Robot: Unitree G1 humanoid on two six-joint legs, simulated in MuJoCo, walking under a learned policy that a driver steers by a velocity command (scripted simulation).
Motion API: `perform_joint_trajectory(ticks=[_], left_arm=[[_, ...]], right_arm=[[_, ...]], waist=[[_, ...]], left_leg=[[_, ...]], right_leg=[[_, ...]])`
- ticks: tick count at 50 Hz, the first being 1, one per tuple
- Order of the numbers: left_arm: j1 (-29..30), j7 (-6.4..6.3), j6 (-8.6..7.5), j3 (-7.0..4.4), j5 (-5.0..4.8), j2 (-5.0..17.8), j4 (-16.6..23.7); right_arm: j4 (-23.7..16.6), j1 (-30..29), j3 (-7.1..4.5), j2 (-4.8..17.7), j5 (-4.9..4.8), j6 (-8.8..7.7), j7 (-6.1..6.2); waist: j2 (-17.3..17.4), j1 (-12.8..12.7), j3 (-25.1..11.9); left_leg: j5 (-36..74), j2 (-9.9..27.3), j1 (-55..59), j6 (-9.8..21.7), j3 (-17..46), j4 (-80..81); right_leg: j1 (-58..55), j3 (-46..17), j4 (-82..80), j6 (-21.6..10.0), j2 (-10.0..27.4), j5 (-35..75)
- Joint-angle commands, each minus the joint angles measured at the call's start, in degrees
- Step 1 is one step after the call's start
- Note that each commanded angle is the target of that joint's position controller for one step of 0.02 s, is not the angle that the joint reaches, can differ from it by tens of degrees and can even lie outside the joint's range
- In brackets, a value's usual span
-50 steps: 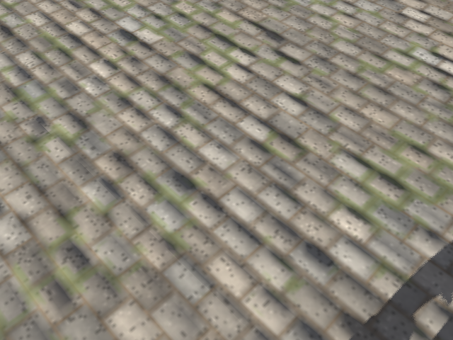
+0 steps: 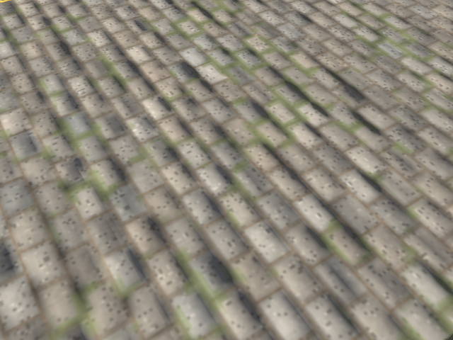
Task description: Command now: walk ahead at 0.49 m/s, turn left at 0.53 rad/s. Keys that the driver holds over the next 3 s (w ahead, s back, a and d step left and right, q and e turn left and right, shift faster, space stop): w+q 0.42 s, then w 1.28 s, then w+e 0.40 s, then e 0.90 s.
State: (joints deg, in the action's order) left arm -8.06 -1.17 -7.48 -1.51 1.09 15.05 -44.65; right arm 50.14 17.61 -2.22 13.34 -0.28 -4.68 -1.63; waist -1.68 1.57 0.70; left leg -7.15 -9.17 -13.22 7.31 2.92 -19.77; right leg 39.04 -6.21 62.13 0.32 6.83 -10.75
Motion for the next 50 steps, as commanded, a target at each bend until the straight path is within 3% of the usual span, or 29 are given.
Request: perform_joint_trajectory(ticks=[1, 4, 7, 9, 11, 12, 13, 14, 15, 16, 17, 19, 22, 25, 29, 31, 34, 35, 36, 37, 38, 39, 40, 41, 42, 43, 44, 46, 50], left_arm=[[-0.4, -0.99, 0.65, -0.84, 0.62, 2.9, 3.7], [6.3, -0.7, 0.42, -0.42, -0.6, 2.2, 5.9], [9.6, 0.24, -0.26, -0.97, -1.49, 4.4, 7.8], [9.4, 0.97, -1.1, -1.63, -1.68, 6.1, 8.4], [2.5, 0.97, -1.8, -2.68, -1.54, 7.6, 6.8], [-5.5, 0.58, -2.08, -3.56, -0.71, 10.1, 5.7], [-13.6, 0.02, -1.52, -4.86, 0.4, 14.8, 5.0], [-16.1, 0.48, -0.71, -5.05, -0.47, 13.7, 3.7], [-13.2, 0.43, -0.43, -3.77, -0.83, 8.3, 5.0], [-10.7, 0.41, 0.05, -3.23, -0.98, 6.5, 5.5], [-8.0, 0.57, 0.35, -2.86, -0.86, 5.8, 5.5], [-5.6, 0.99, 0.35, -2.42, -0.54, 4.7, 4.9], [-6.9, 1.58, -0.32, -3.07, -0.85, 5.7, 3.1], [-9.2, 1.69, -0.19, -3.56, -0.79, 7.1, 1.0], [-10.7, 1.49, 0.69, -3.63, -1.89, 8.7, -0.7], [-13.1, 1.51, 1.2, -3.72, -2.4, 9.6, -2.0], [-14.6, 1.5, 2.21, -3.9, -2.89, 10.8, -3.7], [-14.3, 1.39, 2.55, -3.99, -3.04, 11.3, -4.0], [-13.4, 1.24, 2.88, -4.04, -3.16, 11.9, -4.2], [-13.4, 1.07, 3.15, -3.7, -3.11, 11.3, -4.4], [-13.0, 0.8, 2.92, -2.84, -2.2, 9.7, -3.4], [-18.4, 1.4, 1.74, -0.34, -1.03, 2.2, -1.1], [-17.4, 1.76, 0.19, -1.06, -2.07, 5.7, -2.3], [-12.2, 1.94, -0.28, -2.22, -3.77, 9.1, -0.4], [-8.8, 1.66, -0.25, -2.02, -3.52, 8.5, 0.5], [-7.4, 1.35, 0.15, -2.15, -2.32, 7.9, 0.5], [-8.7, 1.3, 0.96, -2.43, -1.81, 7.5, 0.2], [-10.8, 1.39, 2.44, -2.15, -1.77, 5.1, -0.5], [-4.7, 1.01, 3.29, -2.03, -1.09, 4.2, 1.8]], right_arm=[[-5.4, -2.7, -2.14, 9.1, -0.45, -1.09, 1.43], [-5.0, 1.3, -2.55, 9.9, -1.29, -0.41, 1.86], [-4.8, 3.4, -2.55, 9.4, -1.62, 0.3, 2.14], [-5.3, 3.2, -2.62, 9.6, -1.26, 0.75, 2.44], [-6.3, 1.7, -2.23, 8.3, -0.9, 1.21, 2.57], [-7.4, 0.5, -1.17, 5.5, -0.46, 0.92, 2.3], [-8.9, 4.7, -0.15, 2.2, -1.26, 0.18, 2.05], [-10.1, 7.5, -0.18, 4.7, -2.1, -0.31, 1.93], [-9.3, 5.0, -1.42, 9.9, -2.43, 0.07, 1.92], [-9.8, 1.0, -1.76, 10.4, -1.76, 0.61, 1.94], [-10.5, -0.9, -1.81, 9.2, -1.14, 0.82, 1.89], [-11.1, -1.1, -2.01, 7.2, -1.22, 1.53, 1.49], [-12.6, -2.0, -1.68, 5.0, -1.06, 2.25, 1.27], [-13.8, -5.0, -1.2, 3.8, -0.74, 1.91, 1.21], [-15.8, -13.2, -0.39, 2.8, -0.44, 0.86, -0.08], [-17.2, -16.9, -0.2, 2.7, -0.83, 0.57, -0.66], [-19.0, -19.4, -0.56, 4.2, -1.12, 0.24, -1.2], [-19.0, -18.4, -0.91, 5.0, -0.99, 0.11, -1.26], [-18.1, -14.5, -1.66, 6.3, -0.72, 0.01, -1.14], [-15.4, -6.2, -3.08, 8.7, -0.46, 0.05, -0.75], [-12.9, 4.1, -4.64, 12.6, -0.11, 0.32, 0.08], [-12.2, 8.7, -5.8, 19.4, 0.7, 0.51, 0.58], [-11.8, 10.5, -4.72, 15.0, 0.03, 0.47, 0.58], [-11.7, 6.7, -3.66, 12.4, 0.02, 0.23, 0.38], [-12.1, 2.4, -3.01, 10.2, -0.26, 0.17, 0.24], [-12.3, -1.3, -2.41, 8.2, -0.1, 0.05, -0.08], [-12.5, -3.4, -1.98, 6.6, 0.28, -0.26, -0.3], [-11.6, -4.1, -2.27, 6.9, 0.21, -1.07, -0.45], [-8.8, -1.2, -2.8, 8.6, 0.21, -1.58, 0.51]], waist=[[3.7, -1.8, 1.0], [5.7, 1.6, -0.4], [6.1, 2.8, -1.3], [7.2, 1.8, -1.7], [8.6, -2.2, -4.0], [6.2, -6.0, -10.0], [-6.5, -6.5, -18.1], [-17.9, -5.5, -19.6], [-9.5, -6.2, -12.2], [-3.8, -6.1, -6.6], [-1.3, -4.8, -3.2], [-3.2, -2.6, -0.2], [-3.2, -2.2, -0.2], [-1.8, -2.6, -0.2], [-1.9, -4.8, 1.5], [-2.3, -6.1, 2.7], [-3.7, -5.6, 3.4], [-4.3, -4.3, 2.6], [-4.7, -1.4, 0.0], [-3.7, 2.8, -5.1], [-0.8, 7.1, -12.1], [14.7, 4.2, -19.7], [13.4, 5.8, -25.1], [10.7, 5.0, -15.4], [7.5, 3.1, -10.0], [5.2, 1.1, -6.2], [6.3, -1.1, -4.9], [6.6, -3.1, -4.0], [4.8, -2.5, -0.3]], left_leg=[[4.8, 12.0, -11.9, 8.5, 11.1, 9.4], [1.1, 12.1, -6.8, 6.5, 13.1, 6.7], [-3.2, 14.6, 0.2, 6.1, 18.8, 2.6], [-3.3, 15.9, 3.4, 5.6, 22.6, -1.0], [-0.4, 13.8, 3.1, 3.7, 23.2, -7.2], [-0.6, 11.0, -2.2, 1.6, 19.5, -18.8], [-12.0, 3.2, -19.8, -2.9, 9.7, -36.7], [-26.7, 4.6, -31.9, -3.9, 7.3, -48.5], [-22.1, 8.1, -35.5, -4.4, 8.6, -54.4], [-16.9, 10.1, -35.1, -5.0, 6.7, -55.7], [-13.1, 11.5, -33.4, -5.4, 5.9, -53.6], [-9.5, 13.9, -29.5, -5.7, 4.5, -50.6], [-5.5, 14.6, -29.3, -6.6, 3.5, -47.7], [0.0, 14.2, -30.3, -6.7, 4.0, -38.1], [8.2, 14.0, -26.2, -6.1, -1.0, -23.1], [7.5, 13.5, -25.0, -5.7, -2.6, -19.1], [0.9, 12.4, -23.5, -3.6, -3.7, -14.6], [-1.1, 11.3, -20.5, -2.5, -4.5, -13.0], [-0.8, 9.5, -13.6, -1.3, -6.0, -10.6], [1.5, 7.4, -1.4, 0.3, -7.5, -8.4], [3.9, 13.3, 16.0, 3.0, -0.4, -10.4], [-1.2, 29.7, 37.2, 12.3, 27.7, -7.1], [-4.7, 32.8, 37.6, 14.4, 40.2, 0.4], [-2.8, 30.3, 30.6, 11.3, 30.7, 1.0], [1.2, 27.4, 22.0, 9.2, 22.4, 1.7], [5.1, 24.8, 14.3, 7.9, 17.2, 3.5], [7.2, 22.8, 9.1, 7.1, 13.6, 5.6], [8.8, 21.8, 4.0, 7.7, 10.6, 9.1], [12.3, 21.3, 3.3, 7.8, 5.8, 11.9]], right_leg=[[-7.8, 3.6, -13.2, 2.1, -2.1, 10.7], [-9.6, 3.3, -26.1, 2.7, -5.1, 15.4], [-9.8, 1.4, -32.0, 2.5, -6.0, 13.1], [-12.3, 0.8, -35.0, 1.2, -6.7, 8.2], [-22.4, 2.0, -39.0, -1.5, -6.6, 5.5], [-35.7, -3.0, -37.9, -5.0, -0.2, 4.8], [-56.9, -21.3, -39.3, -12.8, 12.0, -2.0], [-60.6, -39.7, -43.7, -16.9, 19.6, -13.0], [-54.4, -34.5, -44.6, -14.8, 17.7, -17.1], [-47.4, -25.1, -45.2, -12.3, 14.9, -12.0], [-41.1, -18.7, -47.0, -11.1, 11.8, -5.8], [-33.6, -9.5, -50.3, -9.8, 7.9, 1.9], [-31.8, -2.2, -52.5, -11.3, 6.7, 11.3], [-33.8, 1.5, -53.0, -12.2, 6.9, 17.2], [-34.3, 5.9, -53.2, -11.0, 5.9, 15.6], [-35.9, 5.8, -52.9, -10.9, 6.9, 14.1], [-40.5, 5.1, -50.6, -10.0, 9.4, 17.2], [-41.4, 5.4, -48.4, -9.4, 9.7, 22.4], [-41.3, 7.0, -43.4, -8.5, 8.9, 31.7], [-38.9, 9.6, -33.7, -7.1, 6.4, 39.0], [-27.9, 11.5, -18.9, -4.7, 3.8, 30.0], [-3.2, 11.4, 4.4, -0.9, -5.7, -7.3], [3.1, 1.3, 13.5, -1.2, -6.7, -22.1], [7.9, 1.3, 15.3, -1.9, -3.6, -18.4], [6.8, 2.8, 12.4, -2.1, -1.0, -13.0], [4.2, 3.2, 8.8, -1.7, 0.5, -9.5], [0.3, 2.6, 6.3, -1.6, 1.9, -6.8], [-3.6, 3.0, 3.9, -0.8, 2.0, -4.1], [1.4, 3.0, -5.8, 0.7, 2.2, 5.1]])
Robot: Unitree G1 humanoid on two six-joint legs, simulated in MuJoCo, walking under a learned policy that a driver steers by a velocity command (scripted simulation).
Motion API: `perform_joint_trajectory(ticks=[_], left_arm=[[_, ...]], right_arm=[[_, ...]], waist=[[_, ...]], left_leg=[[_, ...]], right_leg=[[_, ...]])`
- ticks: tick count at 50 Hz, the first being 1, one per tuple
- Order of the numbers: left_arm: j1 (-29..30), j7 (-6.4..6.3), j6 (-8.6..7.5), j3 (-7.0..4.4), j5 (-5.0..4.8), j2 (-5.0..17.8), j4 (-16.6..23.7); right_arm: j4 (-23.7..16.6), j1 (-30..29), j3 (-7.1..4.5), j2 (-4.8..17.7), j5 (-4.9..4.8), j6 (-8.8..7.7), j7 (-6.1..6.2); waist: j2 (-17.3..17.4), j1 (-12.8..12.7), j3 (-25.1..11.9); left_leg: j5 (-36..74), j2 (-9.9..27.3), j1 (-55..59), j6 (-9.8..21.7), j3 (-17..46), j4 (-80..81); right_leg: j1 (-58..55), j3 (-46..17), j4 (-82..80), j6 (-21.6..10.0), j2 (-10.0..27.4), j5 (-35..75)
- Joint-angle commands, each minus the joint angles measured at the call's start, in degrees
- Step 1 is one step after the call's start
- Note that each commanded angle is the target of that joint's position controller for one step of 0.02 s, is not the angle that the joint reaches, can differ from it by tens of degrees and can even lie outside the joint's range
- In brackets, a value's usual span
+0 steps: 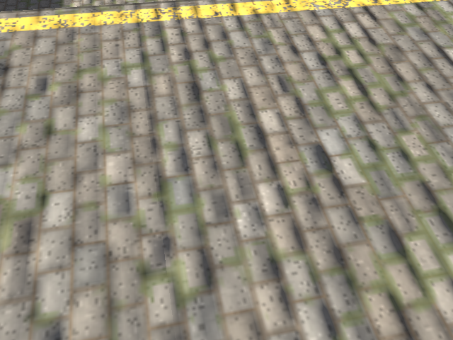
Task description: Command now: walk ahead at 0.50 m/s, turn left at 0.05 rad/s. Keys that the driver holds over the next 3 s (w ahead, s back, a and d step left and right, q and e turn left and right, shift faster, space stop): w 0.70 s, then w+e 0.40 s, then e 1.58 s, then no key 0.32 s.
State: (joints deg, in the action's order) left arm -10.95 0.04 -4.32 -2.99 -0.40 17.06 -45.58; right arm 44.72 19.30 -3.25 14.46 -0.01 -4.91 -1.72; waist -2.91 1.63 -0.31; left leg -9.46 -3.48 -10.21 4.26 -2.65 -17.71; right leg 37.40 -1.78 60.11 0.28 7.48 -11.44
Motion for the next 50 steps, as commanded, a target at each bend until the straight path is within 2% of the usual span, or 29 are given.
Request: perform_joint_trajectory(ticks=[1, 5, 9, 12, 13, 14, 15, 16, 17, 18, 19, 20, 21, 23, 25, 28, 32, 36, 37, 40, 41, 42, 43, 44, 45, 46, 47, 48, 50], left_arm=[[0.0, -0.06, 0.01, -0.42, 0.38, 1.8, 3.2], [7.8, 0.98, -0.71, 0.22, -0.09, 0.7, 5.1], [13.4, 2.26, -1.21, 0.29, -0.56, 1.3, 7.8], [12.2, 2.97, -1.66, -0.1, -0.47, 2.8, 8.3], [9.2, 2.91, -1.78, -0.59, -0.36, 3.7, 7.6], [2.3, 2.56, -1.78, -1.68, -0.12, 5.4, 5.5], [-7.6, 1.97, -1.72, -2.99, 0.19, 8.8, 3.1], [-14.3, 1.67, -1.47, -4.42, 1.29, 14.9, 2.3], [-16.2, 1.88, -1.25, -3.43, 0.37, 11.3, 1.6], [-12.3, 1.83, -1.26, -2.34, -0.03, 8.3, 2.1], [-8.0, 1.72, -1.09, -1.81, -0.09, 6.8, 2.9], [-4.4, 1.89, -1.04, -1.33, 0.25, 5.2, 3.2], [-2.3, 2.04, -1.35, -0.85, 0.77, 3.7, 3.5], [-1.5, 2.21, -2.03, -0.95, 0.81, 3.7, 3.0], [-2.7, 1.85, -2.44, -1.34, 0.73, 5.0, 1.9], [-5.4, 0.92, -1.99, -1.62, 0.47, 5.9, 0.3], [-8.5, 0.24, -1.34, -1.79, -0.12, 6.9, -1.4], [-12.3, 0.04, -0.35, -2.04, -0.66, 7.4, -3.8], [-12.6, -0.09, -0.04, -2.12, -0.83, 7.5, -4.2], [-10.7, -0.54, 0.72, -2.72, -1.13, 9.0, -4.3], [-9.3, -0.6, 0.93, -2.65, -1.13, 8.9, -4.0], [-9.2, -0.57, 0.95, -1.86, -0.58, 6.7, -3.6], [-10.0, -0.53, 0.81, -0.28, 1.15, 2.4, -1.9], [-17.4, -0.27, -0.37, 0.8, -0.74, -2.2, -1.5], [-13.9, -0.29, -0.88, -0.82, -2.16, 4.9, -2.5], [-9.1, -0.3, -0.98, -1.58, -2.54, 6.9, -1.2], [-7.2, -0.59, -0.7, -1.63, -2.12, 6.0, -1.0], [-6.5, -0.7, -0.18, -1.97, -1.46, 5.3, -0.9], [-8.2, -0.39, 1.22, -2.04, -1.67, 3.1, -1.1]], right_arm=[[-2.8, -2.1, -1.76, 7.6, -0.16, -1.16, 0.88], [-0.8, 1.0, -1.98, 9.4, -0.61, -0.59, 1.54], [1.8, 4.2, -2.21, 10.3, -1.11, 0.18, 1.76], [2.8, 3.7, -2.55, 11.2, -1.3, 0.91, 2.08], [2.8, 2.7, -2.63, 11.6, -1.29, 1.18, 2.15], [2.8, 1.9, -2.41, 11.3, -1.15, 1.52, 2.23], [2.1, 2.1, -1.5, 9.2, -0.5, 1.58, 2.39], [0.8, 8.7, 0.44, 3.1, -0.28, 0.56, 1.98], [1.7, 8.2, 0.53, 3.9, -0.59, -0.76, 1.63], [0.6, 3.3, -0.88, 9.0, -2.11, -1.44, 1.25], [-0.5, -1.0, -0.79, 9.1, -2.31, -1.63, 1.29], [-0.9, -3.3, -0.84, 8.4, -1.42, -1.39, 1.55], [-0.7, -2.7, -1.19, 7.9, -0.88, -0.7, 1.8], [0.5, -0.2, -0.97, 5.7, -0.75, 0.7, 1.98], [0.0, -1.7, -0.98, 5.2, -0.45, 1.29, 2.27], [-1.6, -7.7, -0.85, 4.6, -0.04, 1.05, 2.27], [-3.2, -15.1, -0.26, 3.2, -0.42, 0.35, 1.42], [-5.5, -21.4, -0.02, 3.4, -0.92, -0.27, 0.24], [-6.1, -22.2, -0.09, 3.7, -0.99, -0.54, -0.08], [-5.5, -18.6, -0.9, 6.1, -0.92, -1.48, -0.5], [-4.0, -13.2, -1.76, 7.5, -0.76, -1.7, -0.23], [-1.4, -3.9, -3.21, 10.7, -0.38, -1.83, 0.39], [-0.2, 6.1, -4.31, 15.4, 0.41, -1.57, 1.13], [0.7, 6.8, -4.45, 17.1, 0.82, -1.17, 0.71], [-0.2, 4.6, -3.0, 10.9, 0.32, -1.22, 0.73], [-0.5, 0.8, -2.16, 8.3, -0.12, -1.35, 0.9], [-0.8, -3.2, -1.65, 7.0, 0.04, -1.46, 0.83], [-0.6, -5.9, -1.3, 5.4, 0.23, -1.57, 0.73], [0.1, -7.8, -1.29, 4.7, 0.8, -2.14, 0.84]], waist=[[6.0, -2.0, 1.2], [6.1, 1.0, 3.0], [6.4, 2.8, 4.6], [7.5, 1.2, 3.5], [8.0, -0.8, 1.7], [7.3, -4.4, -2.5], [4.8, -8.1, -10.0], [-8.5, -7.1, -19.1], [-12.6, -7.9, -23.3], [-7.9, -7.7, -14.5], [-3.6, -6.3, -8.6], [-0.5, -4.6, -4.2], [-1.4, -2.5, -2.5], [-2.5, -0.7, -2.1], [-1.5, -0.3, -0.7], [-0.3, -1.8, 0.9], [-0.5, -4.5, 2.6], [-0.4, -6.7, 4.7], [-0.6, -6.4, 5.1], [-2.1, -3.1, 3.0], [-1.9, 0.2, 0.1], [-0.4, 4.0, -6.7], [8.9, 6.8, -16.7], [24.2, 2.6, -21.9], [15.5, 4.5, -16.3], [12.0, 4.0, -9.3], [7.9, 2.1, -5.9], [8.1, 0.7, -2.8], [9.6, -1.5, -1.4]], left_leg=[[14.2, 15.1, 0.9, 10.2, 10.2, 10.0], [10.4, 14.3, 2.6, 8.2, 7.3, 10.2], [9.0, 17.2, 8.9, 7.5, 8.3, 7.4], [15.1, 18.7, 12.8, 6.0, 9.0, 3.3], [22.8, 18.0, 13.1, 5.2, 8.2, -0.3], [31.6, 15.4, 12.0, 3.9, 6.0, -8.7], [27.7, 12.3, 4.3, 1.9, 3.4, -22.3], [5.3, 3.5, -19.4, -2.7, 0.5, -46.1], [-22.8, 0.4, -28.8, -2.8, 8.5, -55.3], [-20.4, 4.1, -34.5, -2.0, 9.9, -59.6], [-15.1, 7.2, -34.5, -1.4, 7.9, -57.7], [-10.9, 9.3, -32.3, -1.5, 6.9, -53.7], [-8.0, 11.1, -28.6, -1.6, 7.3, -50.3], [-5.2, 11.5, -24.2, -2.4, 6.7, -47.9], [-1.6, 11.8, -26.0, -3.5, 6.4, -44.2], [6.8, 12.0, -30.1, -4.5, 6.2, -34.6], [15.0, 10.0, -28.3, -4.5, 4.3, -21.6], [13.0, 8.6, -28.3, -3.8, 3.9, -15.0], [11.4, 8.3, -28.0, -3.3, 4.3, -13.6], [5.9, 6.4, -20.0, -1.8, 3.8, -10.3], [5.5, 4.9, -11.8, -0.9, 2.4, -8.4], [6.7, 6.5, 2.9, 1.0, 3.5, -9.7], [7.0, 19.2, 20.3, 4.3, 17.1, -11.0], [-5.5, 28.4, 33.0, 11.8, 41.4, -2.8], [-12.1, 26.5, 28.0, 9.6, 39.3, 0.0], [-10.9, 25.0, 20.8, 7.2, 30.3, 0.8], [-6.0, 22.7, 13.6, 6.0, 24.4, 2.6], [-2.2, 20.6, 8.4, 5.4, 19.3, 4.6], [3.1, 18.8, 3.2, 5.2, 12.6, 7.8]], right_leg=[[3.4, -1.3, -7.5, 0.7, 1.3, 9.0], [1.1, 0.6, -20.9, 0.1, -1.0, 17.5], [1.9, 0.6, -27.1, -1.4, -2.3, 14.5], [-2.0, 1.6, -29.9, -3.7, -3.7, 8.3], [-7.1, 3.1, -31.0, -4.7, -5.2, 6.9], [-16.8, 5.0, -32.3, -6.1, -7.4, 7.3], [-32.7, 1.0, -30.1, -8.7, -3.4, 10.2], [-56.5, -24.2, -32.2, -17.7, 11.7, 3.1], [-60.2, -41.1, -41.6, -20.1, 15.4, -3.6], [-53.9, -34.0, -42.6, -16.9, 13.7, -7.5], [-45.3, -26.1, -43.4, -14.9, 11.6, -5.1], [-37.0, -20.6, -45.3, -14.0, 9.2, -0.8], [-31.5, -16.6, -47.3, -13.2, 7.1, 2.7], [-26.5, -12.3, -50.3, -13.7, 5.4, 6.9], [-25.8, -9.2, -52.1, -14.5, 5.1, 11.0], [-28.6, -6.1, -53.1, -13.8, 4.6, 13.8], [-30.6, -2.6, -53.5, -12.1, 3.4, 12.0], [-35.7, -3.6, -51.1, -12.0, 5.8, 11.1], [-36.9, -4.5, -50.0, -11.8, 6.6, 11.5], [-38.2, -6.9, -44.8, -10.4, 7.5, 16.9], [-36.9, -5.8, -38.9, -9.3, 5.6, 24.0], [-31.7, -3.5, -27.5, -7.3, 1.9, 24.6], [-19.4, 0.1, -7.8, -4.7, -3.4, 5.7], [0.0, -2.1, 7.6, -2.5, -10.8, -23.0], [5.1, -7.0, 13.7, -2.6, -7.3, -21.1], [7.1, -5.9, 13.8, -3.2, -4.8, -15.3], [4.5, -5.0, 11.9, -2.8, -2.3, -10.4], [2.7, -5.1, 9.0, -2.5, -0.9, -7.0], [-1.8, -4.8, 7.3, -2.1, 0.5, -3.6]])
Over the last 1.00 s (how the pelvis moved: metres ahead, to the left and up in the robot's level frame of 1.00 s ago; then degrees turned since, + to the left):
0.48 0.10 0.01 22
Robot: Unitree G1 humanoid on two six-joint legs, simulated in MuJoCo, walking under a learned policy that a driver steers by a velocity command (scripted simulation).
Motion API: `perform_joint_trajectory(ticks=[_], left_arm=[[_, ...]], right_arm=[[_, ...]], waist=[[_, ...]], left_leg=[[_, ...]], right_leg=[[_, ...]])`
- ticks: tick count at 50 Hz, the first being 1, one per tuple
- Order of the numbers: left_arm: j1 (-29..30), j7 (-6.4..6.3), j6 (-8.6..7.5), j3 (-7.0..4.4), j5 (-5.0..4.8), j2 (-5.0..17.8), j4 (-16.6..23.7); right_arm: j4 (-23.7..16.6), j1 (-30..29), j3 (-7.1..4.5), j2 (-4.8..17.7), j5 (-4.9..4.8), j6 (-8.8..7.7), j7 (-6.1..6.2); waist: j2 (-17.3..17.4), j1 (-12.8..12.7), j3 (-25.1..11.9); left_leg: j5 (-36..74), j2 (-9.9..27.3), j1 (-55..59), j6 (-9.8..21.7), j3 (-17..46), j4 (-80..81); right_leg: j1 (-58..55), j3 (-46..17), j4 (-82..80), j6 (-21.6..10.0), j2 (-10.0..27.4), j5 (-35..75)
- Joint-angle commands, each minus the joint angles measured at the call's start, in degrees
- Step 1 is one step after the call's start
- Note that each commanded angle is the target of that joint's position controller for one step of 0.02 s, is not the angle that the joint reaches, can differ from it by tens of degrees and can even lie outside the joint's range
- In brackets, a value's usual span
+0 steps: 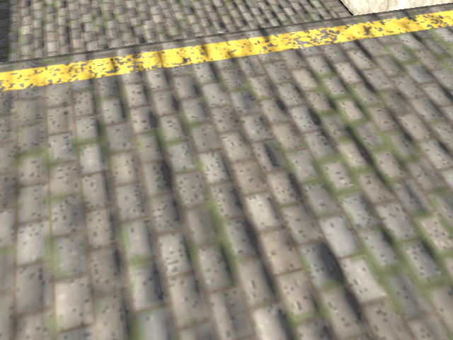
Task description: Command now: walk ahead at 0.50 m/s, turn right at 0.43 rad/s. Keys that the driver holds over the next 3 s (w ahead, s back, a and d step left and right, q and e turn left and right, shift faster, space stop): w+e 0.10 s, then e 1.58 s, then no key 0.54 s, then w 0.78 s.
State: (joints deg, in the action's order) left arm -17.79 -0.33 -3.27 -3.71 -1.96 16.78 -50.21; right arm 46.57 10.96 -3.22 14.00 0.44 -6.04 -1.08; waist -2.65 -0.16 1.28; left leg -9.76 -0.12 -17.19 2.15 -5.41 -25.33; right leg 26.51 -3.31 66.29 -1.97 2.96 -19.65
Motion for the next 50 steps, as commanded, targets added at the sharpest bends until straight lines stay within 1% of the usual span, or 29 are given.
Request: perform_joint_trajectory(ticks=[1, 5, 7, 10, 13, 15, 16, 17, 18, 19, 20, 21, 22, 23, 24, 26, 30, 33, 35, 40, 42, 43, 44, 45, 46, 47, 48, 49, 50], left_arm=[[-1.2, 0.03, 0.75, -1.3, -0.11, 2.5, 3.8], [3.0, 0.12, 1.63, -1.42, 0.47, 1.7, 6.1], [5.8, 0.71, 1.35, -1.22, 0.9, 1.2, 7.4], [11.8, 2.07, 1.12, -0.5, 1.73, -0.3, 10.2], [12.8, 3.25, 1.7, -1.05, 1.64, 1.2, 12.4], [9.6, 3.63, 2.03, -2.09, 1.86, 3.5, 12.8], [4.9, 3.66, 2.0, -3.01, 1.74, 5.2, 11.9], [-1.8, 3.0, 1.8, -4.45, 1.75, 8.0, 10.2], [-4.1, 1.41, 1.99, -5.85, 1.96, 13.7, 10.4], [-0.2, 1.07, 1.8, -5.6, 3.32, 17.6, 13.0], [-0.6, 1.9, 1.67, -4.78, 2.97, 13.8, 14.5], [3.1, 2.14, 1.32, -4.05, 2.29, 11.2, 15.2], [6.0, 1.88, 1.45, -3.5, 1.11, 9.0, 15.1], [8.2, 1.44, 1.8, -2.99, 0.88, 7.5, 15.4], [9.3, 1.07, 2.1, -2.79, 1.54, 7.1, 16.0], [9.5, 0.52, 2.18, -3.09, 2.57, 8.0, 16.8], [8.0, -1.0, 2.9, -3.52, 1.8, 9.3, 17.3], [8.6, -1.69, 3.8, -3.41, 1.69, 9.1, 18.0], [8.5, -1.82, 4.24, -3.45, 1.85, 9.2, 18.3], [8.0, -1.53, 5.18, -3.46, 1.75, 8.9, 19.0], [9.2, -1.61, 5.68, -3.34, 1.09, 8.8, 19.6], [9.1, -1.72, 5.9, -3.11, 0.67, 8.1, 19.8], [6.7, -1.65, 6.0, -2.39, 0.85, 5.2, 19.9], [7.3, -1.43, 5.46, -2.77, 0.21, 6.0, 22.1], [6.5, -1.12, 4.75, -4.25, 1.77, 11.1, 21.0], [5.4, -0.87, 4.91, -4.92, 1.38, 12.2, 19.3], [4.1, -1.04, 5.61, -4.78, 1.17, 10.7, 17.8], [3.8, -1.12, 6.23, -4.4, 1.33, 9.3, 17.5], [3.9, -0.88, 6.62, -3.86, 1.04, 7.5, 17.5]], right_arm=[[-1.3, 0.4, -1.5, 5.6, 0.35, -1.27, 0.32], [0.7, 1.8, -2.24, 7.5, 0.59, -1.23, 1.26], [0.7, 0.5, -2.29, 8.3, 0.67, -0.61, 1.86], [1.1, 1.4, -2.63, 10.0, 0.06, 0.64, 2.91], [1.5, 2.1, -3.19, 11.7, -1.31, 2.13, 3.33], [0.9, 0.3, -3.78, 13.0, -2.39, 3.02, 3.69], [0.5, -0.7, -3.92, 13.1, -2.77, 3.47, 3.78], [0.3, -1.0, -3.52, 11.8, -2.79, 3.71, 3.63], [-0.6, 2.2, -2.32, 8.5, -0.29, 3.39, 3.14], [-2.0, 8.7, -0.69, 3.9, 1.91, 2.76, 2.25], [-1.4, 6.3, -1.45, 8.6, 0.06, 2.32, 1.49], [-3.0, 1.3, -1.81, 9.7, -1.62, 2.46, 1.47], [-2.9, -0.7, -1.79, 9.1, -1.05, 2.89, 2.18], [-2.7, -1.4, -2.06, 9.6, -0.17, 3.62, 2.98], [-2.9, -1.1, -2.37, 10.0, 0.01, 4.43, 3.22], [-2.9, 0.2, -2.26, 8.7, 0.29, 5.14, 3.48], [-3.9, -2.2, -1.92, 7.7, 0.28, 5.69, 4.16], [-4.8, -4.6, -1.91, 7.7, -0.06, 5.84, 4.1], [-5.3, -5.6, -1.88, 7.7, -0.18, 5.47, 3.87], [-5.9, -5.2, -2.04, 8.2, -0.81, 3.85, 2.76], [-5.2, -2.1, -2.36, 8.4, -0.96, 3.36, 2.06], [-4.6, 0.0, -2.88, 9.6, -0.67, 3.26, 1.87], [-4.9, 1.0, -3.75, 13.4, 0.36, 3.6, 2.03], [-4.6, 0.1, -4.51, 17.1, 2.05, 4.36, 2.18], [-6.7, -2.5, -3.87, 13.6, 2.2, 4.22, 2.3], [-7.8, -4.9, -3.13, 10.8, 1.58, 4.35, 2.72], [-8.4, -6.5, -2.77, 9.5, 0.8, 4.57, 2.92], [-8.5, -6.6, -2.47, 8.8, -0.05, 4.72, 3.11], [-8.6, -6.3, -2.2, 8.6, -0.15, 5.04, 3.31]], waist=[[8.6, -0.2, -2.1], [6.1, 0.0, 0.4], [5.9, 0.1, 2.0], [5.7, 2.2, 2.1], [7.0, 2.0, 0.5], [8.3, -0.5, -1.9], [7.9, -3.0, -4.1], [5.2, -6.4, -7.5], [-5.4, -5.7, -11.6], [-13.8, 1.2, -19.0], [-5.0, -3.3, -26.5], [-2.0, -2.8, -19.4], [2.2, -1.3, -13.0], [2.2, -0.1, -9.5], [0.7, 1.4, -8.5], [-1.4, 2.1, -9.1], [-2.3, 1.0, -10.4], [-3.9, 0.1, -8.8], [-5.2, -0.6, -7.9], [-6.8, -1.3, -8.1], [-6.7, 0.8, -8.0], [-5.3, 1.9, -8.1], [4.1, 0.4, -9.3], [21.5, -1.5, -5.6], [16.7, -0.8, -5.5], [12.0, -1.5, -5.6], [9.6, -2.1, -4.9], [9.6, -1.5, -4.1], [9.6, -1.3, -3.5]], left_leg=[[6.4, 15.4, 9.2, 7.7, 12.6, 16.3], [12.6, 15.3, 10.2, 8.2, 5.1, 17.9], [21.0, 13.9, 9.5, 7.3, -0.1, 17.0], [29.9, 13.5, 10.2, 6.5, -5.0, 13.8], [34.6, 15.6, 16.2, 5.6, -5.5, 8.7], [43.3, 16.1, 18.4, 4.3, -5.7, 1.5], [45.2, 15.2, 18.3, 3.2, -6.1, -5.6], [39.7, 12.1, 15.5, 0.8, -7.2, -16.8], [12.8, 7.6, 2.0, -3.2, -7.4, -33.9], [-32.6, -3.5, -16.7, -6.8, 0.2, -53.3], [-30.5, -1.9, -18.2, -5.7, 11.2, -57.4], [-24.7, 0.0, -21.6, -4.5, 10.9, -55.7], [-19.9, 2.2, -22.3, -4.4, 10.3, -51.1], [-16.8, 3.6, -20.4, -4.4, 10.5, -46.8], [-14.9, 3.9, -16.7, -4.2, 10.6, -44.3], [-12.3, 2.5, -13.9, -4.7, 10.0, -40.8], [-9.1, 1.4, -15.5, -6.6, 11.2, -32.5], [-6.7, 0.8, -15.3, -7.1, 12.1, -26.8], [-6.7, 0.2, -14.1, -7.1, 12.4, -23.1], [-9.6, -1.5, -8.3, -5.6, 12.2, -13.0], [-5.1, -1.9, -2.0, -4.1, 11.0, -2.6], [0.6, 0.5, 3.9, -2.9, 11.4, 3.6], [4.2, 11.9, 10.8, 1.2, 20.2, 6.2], [16.0, 21.4, 10.4, 10.8, 33.6, 8.7], [19.3, 24.4, 8.8, 13.9, 34.5, 7.9], [19.6, 21.1, 8.2, 11.7, 28.1, 6.3], [18.2, 17.2, 8.3, 8.9, 22.6, 5.2], [18.2, 16.0, 9.2, 8.2, 20.0, 4.9], [19.1, 14.7, 8.7, 8.3, 17.0, 5.2]], right_leg=[[9.5, -3.1, 0.7, 0.4, 5.2, 5.7], [14.6, -3.6, -6.7, 1.5, 5.1, 13.9], [12.8, -1.1, -14.8, 1.9, 4.3, 18.8], [8.3, 4.5, -24.4, 1.7, 2.4, 23.4], [7.0, 5.8, -28.6, 0.1, 1.0, 19.1], [2.6, 7.7, -30.1, -2.0, -1.6, 13.1], [-2.6, 8.6, -32.8, -3.4, -3.5, 12.9], [-12.2, 8.5, -38.8, -5.4, -5.8, 19.7], [-26.1, -4.6, -38.1, -9.0, 3.5, 45.0], [-40.3, -30.6, -37.0, -22.0, 17.5, 62.5], [-39.7, -32.7, -41.7, -23.2, 18.1, 50.8], [-34.1, -26.5, -43.6, -20.2, 15.3, 40.7], [-26.6, -21.4, -45.2, -16.6, 12.0, 32.6], [-19.7, -18.9, -46.6, -14.5, 9.9, 28.0], [-14.5, -17.4, -47.9, -13.5, 8.2, 25.9], [-11.0, -16.0, -48.5, -13.2, 6.5, 27.8], [-12.2, -17.3, -47.9, -12.3, 5.5, 21.1], [-11.2, -19.7, -48.6, -10.6, 4.0, 8.1], [-10.9, -21.4, -48.5, -10.2, 3.6, 4.7], [-13.9, -26.4, -45.3, -10.1, 3.7, 11.7], [-13.3, -27.1, -42.8, -8.6, 2.1, 15.1], [-10.6, -25.6, -40.5, -6.5, -0.1, 12.9], [-3.8, -19.1, -30.7, -3.3, -5.0, -1.6], [8.2, -6.1, -19.7, 0.2, -13.9, -15.4], [9.8, -7.0, -6.5, 2.7, -9.5, -15.3], [9.1, -6.5, -1.5, 3.6, -8.6, -11.6], [9.2, -5.4, 1.3, 4.7, -8.0, -8.7], [10.8, -4.9, 4.5, 5.7, -7.6, -6.1], [10.7, -3.5, 5.5, 6.4, -7.1, -4.9]])
Over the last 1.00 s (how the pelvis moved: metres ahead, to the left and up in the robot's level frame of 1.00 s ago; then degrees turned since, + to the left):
0.53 -0.01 -0.01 -7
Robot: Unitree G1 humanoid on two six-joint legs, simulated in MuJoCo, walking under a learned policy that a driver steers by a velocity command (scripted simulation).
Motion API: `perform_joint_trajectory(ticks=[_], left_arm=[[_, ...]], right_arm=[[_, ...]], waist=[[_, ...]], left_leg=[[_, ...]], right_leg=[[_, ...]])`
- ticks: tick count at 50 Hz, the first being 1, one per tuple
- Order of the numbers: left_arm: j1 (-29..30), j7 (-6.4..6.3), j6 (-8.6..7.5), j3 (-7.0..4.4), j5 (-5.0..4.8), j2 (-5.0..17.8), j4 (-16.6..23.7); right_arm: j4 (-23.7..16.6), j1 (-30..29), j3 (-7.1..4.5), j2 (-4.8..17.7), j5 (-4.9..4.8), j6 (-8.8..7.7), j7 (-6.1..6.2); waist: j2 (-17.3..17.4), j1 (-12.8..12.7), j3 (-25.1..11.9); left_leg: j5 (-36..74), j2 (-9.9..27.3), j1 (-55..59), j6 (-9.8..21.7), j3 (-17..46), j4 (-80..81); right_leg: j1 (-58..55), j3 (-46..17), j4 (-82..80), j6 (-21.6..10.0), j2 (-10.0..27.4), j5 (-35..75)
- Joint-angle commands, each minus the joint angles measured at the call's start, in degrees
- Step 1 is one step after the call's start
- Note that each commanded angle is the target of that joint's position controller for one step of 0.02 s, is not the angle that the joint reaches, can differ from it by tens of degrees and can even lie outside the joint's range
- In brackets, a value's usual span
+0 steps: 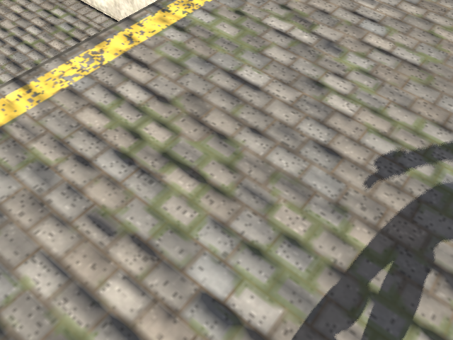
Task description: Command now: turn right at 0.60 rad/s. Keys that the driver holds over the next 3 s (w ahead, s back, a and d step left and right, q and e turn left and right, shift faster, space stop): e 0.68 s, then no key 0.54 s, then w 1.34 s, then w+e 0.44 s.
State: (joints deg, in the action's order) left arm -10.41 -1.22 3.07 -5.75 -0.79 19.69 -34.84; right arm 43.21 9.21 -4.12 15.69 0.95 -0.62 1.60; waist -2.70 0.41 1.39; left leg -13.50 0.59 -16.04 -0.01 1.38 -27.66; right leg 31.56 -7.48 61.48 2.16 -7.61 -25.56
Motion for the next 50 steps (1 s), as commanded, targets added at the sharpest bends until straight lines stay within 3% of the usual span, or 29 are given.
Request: perform_joint_trajectory(ticks=[1, 4, 7, 11, 13, 14, 15, 16, 17, 18, 20, 21, 23, 27, 30, 34, 37, 38, 39, 40, 41, 43, 44, 46, 48, 50], left_arm=[[-2.2, 0.17, 0.4, -1.45, -0.5, 3.8, 2.8], [3.0, 0.42, 0.18, -0.65, -0.77, 2.4, 5.3], [3.9, 1.15, 0.07, 0.04, -0.32, 1.5, 6.4], [2.5, 1.98, 0.54, -0.58, -0.48, 2.9, 6.5], [-0.9, 2.34, 0.64, -1.01, -0.49, 2.7, 5.3], [-3.2, 2.0, 0.58, -1.63, -0.36, 3.7, 4.4], [-5.7, 1.28, 0.31, -3.05, -0.43, 8.4, 4.5], [-5.2, 0.86, -0.29, -3.81, 0.8, 14.8, 6.1], [-7.3, 1.43, -1.78, -3.03, 2.32, 11.4, 5.8], [-5.0, 1.43, -2.74, -2.18, 2.25, 9.8, 5.1], [0.9, 0.73, -2.87, -1.29, 0.2, 7.0, 5.2], [2.3, 0.35, -2.61, -0.88, 0.06, 6.7, 5.4], [2.6, -0.15, -2.27, -0.65, 0.64, 6.5, 5.5], [1.3, -0.64, -1.91, -0.99, 0.39, 7.4, 4.8], [1.6, -0.42, -1.54, -1.29, 0.48, 8.3, 4.9], [2.6, 0.23, -1.07, -1.34, 0.06, 8.4, 4.9], [4.3, -0.1, -0.66, -0.54, -0.61, 6.5, 4.9], [1.8, -0.27, -0.78, 0.18, -0.03, 4.2, 4.5], [-1.9, -0.22, -1.2, 0.74, 0.52, 2.2, 4.5], [0.3, -0.52, -1.76, -0.5, 0.91, 6.3, 4.6], [0.2, -0.65, -1.85, -1.71, 0.54, 9.4, 3.7], [-0.8, -0.85, -0.95, -1.61, 0.31, 7.1, 1.5], [-0.9, -0.82, -0.6, -1.11, 0.32, 5.4, 1.1], [-0.2, -0.54, -0.59, 0.09, 0.14, 2.0, 1.0], [1.7, -0.23, -0.87, 1.29, 0.4, -0.4, 1.4], [2.4, 0.04, -1.1, 1.35, 0.01, 0.2, 1.2]], right_arm=[[-5.2, -3.8, -1.35, 7.2, -0.43, -0.02, 0.73], [-4.9, -0.4, -1.96, 8.9, -0.01, 0.87, 1.12], [-5.1, -0.8, -2.83, 11.3, -0.4, 1.24, 0.72], [-4.8, -1.3, -3.36, 12.5, -1.68, 1.01, -0.26], [-4.6, -2.5, -3.36, 12.3, -2.85, 0.86, -0.38], [-3.5, -0.3, -2.93, 10.5, -2.93, 0.62, -0.52], [-3.5, 1.8, -2.18, 7.6, -1.23, 0.46, -0.8], [-7.3, -1.0, -0.83, 4.8, 1.29, 0.17, -0.76], [-8.0, -6.0, -1.8, 7.9, 0.26, -0.11, -0.27], [-7.9, -6.6, -2.21, 9.0, -0.99, 0.08, -0.17], [-6.4, -4.9, -2.69, 9.5, -0.47, 0.55, 0.57], [-6.1, -3.9, -2.79, 9.4, -0.17, 0.65, 0.58], [-5.7, -2.2, -2.52, 8.2, -0.46, 0.56, 0.21], [-6.5, -4.3, -1.65, 6.4, -0.65, 0.43, -0.04], [-7.1, -5.1, -1.56, 6.5, -0.87, 0.08, -0.54], [-7.6, -4.3, -1.85, 7.1, -1.38, -0.77, -1.29], [-6.4, 0.3, -1.95, 6.8, -0.97, -1.47, -1.91], [-6.8, 0.8, -2.33, 9.0, 0.0, -1.49, -1.71], [-7.8, -2.0, -2.92, 13.5, 0.99, -1.01, -1.4], [-7.6, -0.9, -2.5, 11.2, 1.75, -1.15, -1.47], [-8.0, -1.6, -2.03, 10.0, 1.05, -1.31, -1.32], [-8.2, -4.2, -1.34, 7.9, -0.54, -1.18, -0.91], [-8.0, -4.5, -0.88, 7.1, -0.88, -1.11, -0.79], [-7.4, -4.2, -0.38, 6.0, -0.56, -0.63, -0.73], [-7.0, -3.5, -0.47, 6.5, -0.51, -0.07, -0.74], [-6.2, -0.9, -0.91, 8.2, -0.79, 0.55, -0.82]], waist=[[10.4, -1.1, -3.0], [12.9, 2.0, -3.7], [13.9, 2.6, -5.2], [14.7, 2.0, -5.4], [13.6, -0.6, -5.6], [10.8, -1.3, -6.3], [-0.9, -1.1, -7.7], [-16.9, -0.4, -7.5], [-10.1, -5.5, -11.5], [-7.4, -3.7, -8.8], [-4.3, -1.0, -5.9], [-4.7, -0.1, -6.0], [-4.7, 0.6, -7.4], [-5.1, -0.8, -6.7], [-5.9, -1.4, -6.0], [-6.7, -1.5, -6.2], [-5.9, 1.3, -7.6], [-1.1, 0.2, -8.8], [13.7, -4.0, -7.2], [17.4, -1.1, -6.1], [13.0, -0.9, -4.9], [9.7, -1.8, -3.2], [9.7, -1.6, -2.9], [10.9, -1.4, -3.5], [13.2, -0.1, -4.9], [14.5, 1.5, -5.5]], left_leg=[[22.2, 12.8, 7.6, 10.6, 7.8, 8.2], [22.5, 14.0, 13.4, 11.9, 5.9, 8.4], [23.6, 15.8, 12.5, 12.2, 3.4, 8.1], [22.7, 17.4, 11.0, 11.4, 1.7, 6.4], [20.6, 16.8, 9.1, 8.6, -0.5, 2.1], [16.3, 15.0, 5.3, 5.5, -3.2, -2.5], [2.6, 10.3, -5.7, 0.1, -8.7, -15.4], [-25.1, 1.7, -23.1, -4.5, -8.8, -30.2], [-26.4, 1.1, -23.7, -4.5, 0.5, -39.7], [-21.9, 2.1, -24.2, -3.6, 2.0, -42.0], [-13.2, 3.1, -23.8, -3.4, 2.7, -38.6], [-10.4, 2.2, -21.0, -3.8, 2.3, -38.9], [-7.0, 0.7, -18.3, -4.5, 1.7, -37.3], [-5.6, -0.6, -16.5, -5.1, 2.5, -24.9], [-7.0, -1.7, -12.7, -4.7, 3.1, -18.5], [-8.2, -3.1, -7.9, -3.6, 3.5, -10.9], [4.4, -1.8, 2.5, -1.4, 2.1, 4.8], [10.6, 5.2, 8.6, 1.1, 7.7, 7.0], [22.8, 15.4, 11.3, 8.1, 19.4, 8.2], [23.8, 22.1, 7.6, 16.9, 27.9, 10.3], [21.0, 21.3, 6.7, 17.7, 25.7, 10.2], [16.4, 15.1, 6.6, 13.1, 17.5, 8.9], [18.0, 13.8, 6.9, 12.4, 15.4, 8.4], [19.8, 10.7, 7.2, 11.6, 10.5, 8.1], [21.1, 9.6, 8.2, 11.3, 8.4, 7.0], [21.7, 10.5, 9.2, 12.0, 9.7, 6.0]], right_leg=[[5.7, 2.6, 8.6, 2.7, 4.0, 2.5], [6.6, 5.0, -0.6, 3.9, 6.6, 3.7], [-0.3, 7.4, -9.8, 3.3, 8.7, 2.7], [-7.7, 10.5, -20.6, 0.8, 8.2, 4.4], [-14.5, 12.2, -32.1, -2.1, 6.9, 12.1], [-21.4, 11.0, -37.7, -4.0, 6.0, 17.8], [-32.2, -1.2, -40.2, -7.5, 14.0, 34.5], [-36.1, -21.9, -39.1, -19.0, 28.8, 51.0], [-33.0, -22.9, -40.7, -23.9, 30.0, 46.9], [-30.8, -17.4, -41.0, -21.2, 26.6, 42.1], [-27.3, -12.0, -41.0, -15.7, 21.3, 35.8], [-24.6, -10.6, -41.1, -15.3, 19.8, 37.5], [-23.5, -9.8, -41.2, -15.4, 18.4, 36.9], [-23.9, -12.4, -40.7, -15.3, 17.3, 29.8], [-21.5, -16.1, -40.2, -15.6, 17.2, 25.2], [-21.3, -21.5, -38.3, -15.2, 16.6, 27.5], [-19.7, -20.2, -34.1, -11.3, 13.6, 27.3], [-15.5, -17.0, -29.5, -7.9, 10.7, 17.8], [-6.8, -6.6, -20.1, -4.0, 1.6, -1.1], [-2.9, -3.2, -8.5, -1.0, 1.0, -12.6], [-1.8, -3.7, 0.4, 0.4, 2.6, -10.7], [-0.6, -3.8, 4.6, 2.2, 3.2, -5.1], [-0.9, -3.8, 4.3, 2.9, 3.4, -3.0], [-4.3, -0.5, -3.4, 3.8, 4.3, -1.0], [-9.5, 3.2, -14.8, 4.0, 6.6, -1.3], [-13.4, 5.4, -23.8, 3.7, 6.6, 0.4]])
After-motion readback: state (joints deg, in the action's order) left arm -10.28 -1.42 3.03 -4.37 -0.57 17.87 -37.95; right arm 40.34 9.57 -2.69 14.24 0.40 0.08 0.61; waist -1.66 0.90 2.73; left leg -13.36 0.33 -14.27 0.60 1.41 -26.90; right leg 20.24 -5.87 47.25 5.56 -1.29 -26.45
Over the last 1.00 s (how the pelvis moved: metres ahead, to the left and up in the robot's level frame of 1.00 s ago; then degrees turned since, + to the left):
0.27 -0.02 0.00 -35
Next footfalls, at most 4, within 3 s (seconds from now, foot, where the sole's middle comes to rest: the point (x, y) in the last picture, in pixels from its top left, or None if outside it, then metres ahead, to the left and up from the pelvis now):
0.30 right None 0.02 -0.15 -0.78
0.76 left None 0.10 0.05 -0.78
1.08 right None -0.05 -0.16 -0.78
1.98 right None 0.34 -0.35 -0.78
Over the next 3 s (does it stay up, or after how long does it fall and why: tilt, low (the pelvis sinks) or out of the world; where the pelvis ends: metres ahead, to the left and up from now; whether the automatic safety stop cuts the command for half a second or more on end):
stays up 0.75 -0.43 -0.01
